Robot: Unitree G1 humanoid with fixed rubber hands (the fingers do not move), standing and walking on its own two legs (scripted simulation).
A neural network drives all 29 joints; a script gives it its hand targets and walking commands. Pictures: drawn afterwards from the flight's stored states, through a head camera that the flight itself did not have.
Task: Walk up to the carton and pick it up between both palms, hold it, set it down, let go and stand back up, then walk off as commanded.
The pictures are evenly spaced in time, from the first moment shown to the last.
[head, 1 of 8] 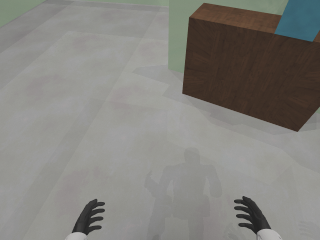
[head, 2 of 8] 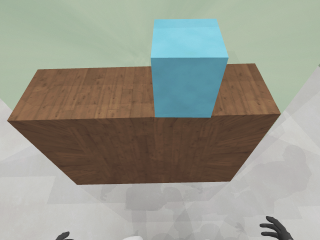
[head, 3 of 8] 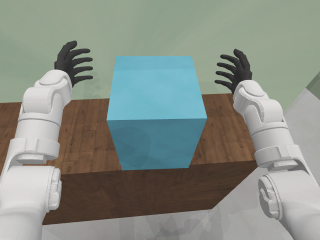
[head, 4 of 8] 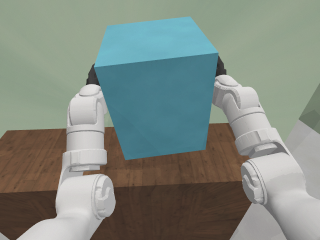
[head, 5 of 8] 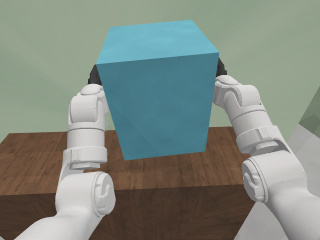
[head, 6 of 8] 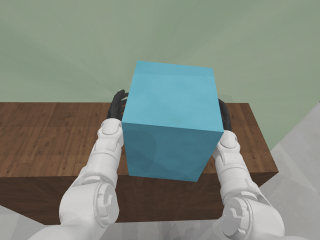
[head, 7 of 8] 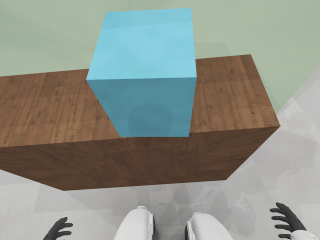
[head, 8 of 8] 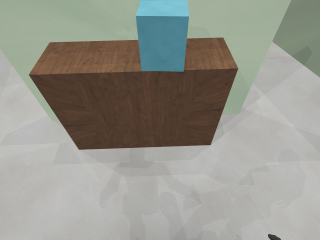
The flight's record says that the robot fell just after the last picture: no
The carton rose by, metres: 0.21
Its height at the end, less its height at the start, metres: +0.00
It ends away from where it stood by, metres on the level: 0.00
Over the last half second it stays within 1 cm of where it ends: yes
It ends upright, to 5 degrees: yes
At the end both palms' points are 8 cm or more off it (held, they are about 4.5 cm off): yes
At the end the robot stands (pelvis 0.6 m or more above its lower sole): yes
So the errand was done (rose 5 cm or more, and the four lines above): yes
